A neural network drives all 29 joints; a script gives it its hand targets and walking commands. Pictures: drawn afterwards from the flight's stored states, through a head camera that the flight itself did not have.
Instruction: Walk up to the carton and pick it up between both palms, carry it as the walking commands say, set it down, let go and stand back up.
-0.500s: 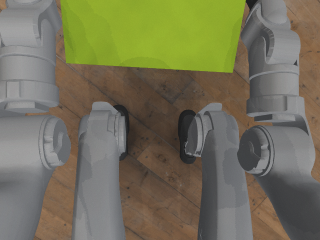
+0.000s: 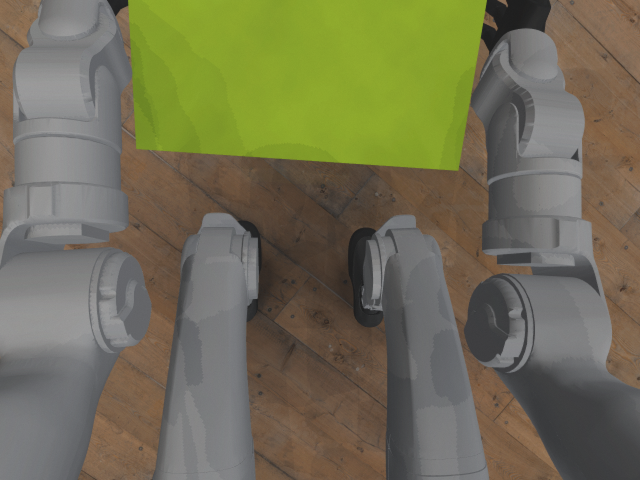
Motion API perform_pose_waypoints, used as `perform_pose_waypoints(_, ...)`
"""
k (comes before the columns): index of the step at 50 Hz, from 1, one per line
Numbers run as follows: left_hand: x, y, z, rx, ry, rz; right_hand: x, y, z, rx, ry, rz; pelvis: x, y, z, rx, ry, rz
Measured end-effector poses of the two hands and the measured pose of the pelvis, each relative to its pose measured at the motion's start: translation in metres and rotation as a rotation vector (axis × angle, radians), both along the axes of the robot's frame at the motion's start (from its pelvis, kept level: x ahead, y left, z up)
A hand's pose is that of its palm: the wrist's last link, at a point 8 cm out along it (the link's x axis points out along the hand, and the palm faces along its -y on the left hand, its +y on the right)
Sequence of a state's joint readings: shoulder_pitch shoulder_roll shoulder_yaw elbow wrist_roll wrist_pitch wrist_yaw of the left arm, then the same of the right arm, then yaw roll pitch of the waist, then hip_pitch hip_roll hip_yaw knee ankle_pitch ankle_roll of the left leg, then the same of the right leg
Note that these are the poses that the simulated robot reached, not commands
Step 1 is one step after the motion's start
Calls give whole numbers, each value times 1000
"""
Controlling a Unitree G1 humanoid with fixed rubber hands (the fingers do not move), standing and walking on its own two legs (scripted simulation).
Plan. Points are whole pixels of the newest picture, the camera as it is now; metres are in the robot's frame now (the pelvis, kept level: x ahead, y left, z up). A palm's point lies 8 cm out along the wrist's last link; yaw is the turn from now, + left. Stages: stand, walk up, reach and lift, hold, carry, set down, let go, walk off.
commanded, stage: reach and lift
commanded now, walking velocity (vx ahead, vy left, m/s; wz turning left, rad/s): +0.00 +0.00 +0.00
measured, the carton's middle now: (307, 46) +0.53 +0.02 -0.17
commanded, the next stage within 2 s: none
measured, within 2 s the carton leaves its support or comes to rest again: neither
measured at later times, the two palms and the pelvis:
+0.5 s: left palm out of the picture +0.51 +0.20 -0.02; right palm (571, 17) +0.50 -0.17 -0.01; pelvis +0.00 +0.00 +0.05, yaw +1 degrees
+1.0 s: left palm out of the picture +0.49 +0.20 +0.06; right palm out of the picture +0.48 -0.17 +0.07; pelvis +0.03 +0.00 +0.12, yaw +1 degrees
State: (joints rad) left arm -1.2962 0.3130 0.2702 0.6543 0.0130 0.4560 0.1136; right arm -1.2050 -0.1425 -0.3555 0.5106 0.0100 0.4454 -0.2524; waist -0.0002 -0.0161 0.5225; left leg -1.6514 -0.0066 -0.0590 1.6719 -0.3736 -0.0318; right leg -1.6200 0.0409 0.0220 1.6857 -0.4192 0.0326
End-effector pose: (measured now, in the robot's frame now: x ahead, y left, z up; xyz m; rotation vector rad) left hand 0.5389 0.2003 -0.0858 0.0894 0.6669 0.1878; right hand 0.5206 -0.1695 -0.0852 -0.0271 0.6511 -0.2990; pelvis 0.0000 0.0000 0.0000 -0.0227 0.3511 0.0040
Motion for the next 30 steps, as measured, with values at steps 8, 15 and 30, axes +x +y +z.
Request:
perform_pose_waypoints(8, -11, 2, 23, 7, -11, 15, -3, 2, 22, -9, -9, 30, 3, -3, 17, 4, -27, 8)
perform_pose_waypoints(15, -15, -1, 35, -12, -6, -3, -17, -1, 39, -3, -7, -10, 2, -4, 28, 0, -55, 9)
perform_pose_waypoints(30, -25, 4, 90, 9, -2, 4, -20, 4, 92, -12, -2, 17, 7, -1, 69, -8, -90, 14)
